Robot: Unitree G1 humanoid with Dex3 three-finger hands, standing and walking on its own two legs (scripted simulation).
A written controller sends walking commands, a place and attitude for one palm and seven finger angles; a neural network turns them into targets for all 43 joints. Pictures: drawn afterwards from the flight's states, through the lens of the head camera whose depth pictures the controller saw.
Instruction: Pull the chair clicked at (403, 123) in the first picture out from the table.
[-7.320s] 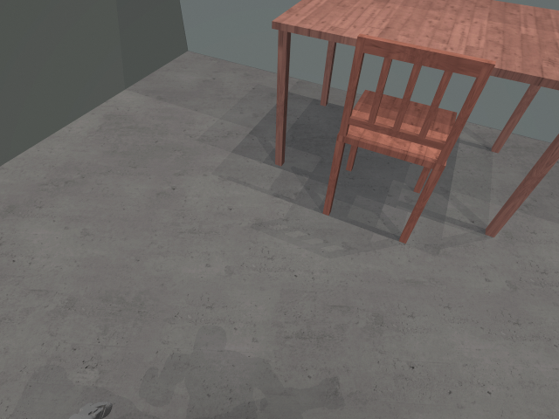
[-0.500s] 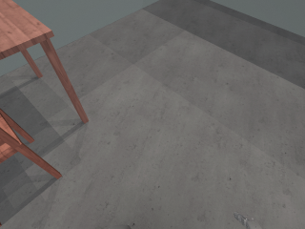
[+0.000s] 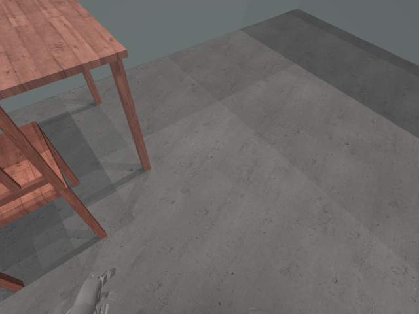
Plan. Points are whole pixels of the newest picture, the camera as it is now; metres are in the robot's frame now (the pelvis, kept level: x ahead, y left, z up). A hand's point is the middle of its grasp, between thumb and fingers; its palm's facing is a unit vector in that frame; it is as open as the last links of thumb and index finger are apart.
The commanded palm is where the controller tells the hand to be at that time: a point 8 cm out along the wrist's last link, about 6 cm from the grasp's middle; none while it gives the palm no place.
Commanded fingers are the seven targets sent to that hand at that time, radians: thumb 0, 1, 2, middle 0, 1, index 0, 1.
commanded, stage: turn to face it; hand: left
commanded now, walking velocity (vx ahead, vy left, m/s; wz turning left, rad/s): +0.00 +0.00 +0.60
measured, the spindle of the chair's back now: out of the picture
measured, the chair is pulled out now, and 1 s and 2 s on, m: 0.00 0.00 0.00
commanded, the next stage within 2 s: take the last steps up to it in 0.96 s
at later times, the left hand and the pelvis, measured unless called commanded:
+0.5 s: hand out of the picture -0.05 +0.22 -0.18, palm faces +0.36 -0.90 -0.26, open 7.4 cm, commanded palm none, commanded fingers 0.00 0.90 0.90 -0.20 -0.30 -0.20 -0.30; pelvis -0.02 +0.01 -0.01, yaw +20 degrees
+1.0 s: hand out of the picture -0.07 +0.27 -0.16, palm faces +0.53 -0.82 -0.21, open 7.4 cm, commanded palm none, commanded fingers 0.00 0.90 0.90 -0.20 -0.30 -0.20 -0.30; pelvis -0.05 +0.05 +0.00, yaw +30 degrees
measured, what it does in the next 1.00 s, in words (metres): steps on the spot, turning left: right foot, then left foot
